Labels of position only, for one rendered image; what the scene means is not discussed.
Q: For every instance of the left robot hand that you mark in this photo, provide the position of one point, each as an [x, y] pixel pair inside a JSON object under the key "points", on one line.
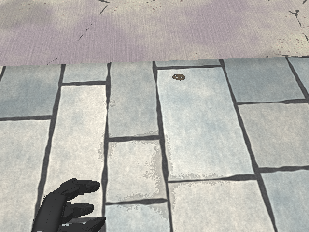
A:
{"points": [[55, 210]]}

